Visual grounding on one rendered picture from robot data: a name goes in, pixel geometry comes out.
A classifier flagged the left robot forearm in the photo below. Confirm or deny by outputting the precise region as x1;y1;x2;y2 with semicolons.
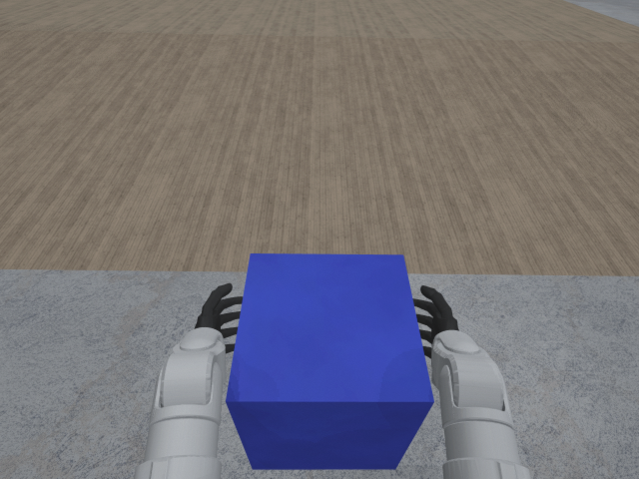
134;327;227;479

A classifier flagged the right robot forearm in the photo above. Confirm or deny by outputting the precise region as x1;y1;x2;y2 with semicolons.
431;330;531;479

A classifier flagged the left robot hand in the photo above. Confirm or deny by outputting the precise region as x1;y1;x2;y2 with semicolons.
195;283;243;353

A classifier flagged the carton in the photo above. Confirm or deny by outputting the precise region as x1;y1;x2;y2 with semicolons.
226;253;434;470

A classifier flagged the right robot hand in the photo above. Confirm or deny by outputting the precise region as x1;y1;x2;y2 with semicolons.
413;285;459;359

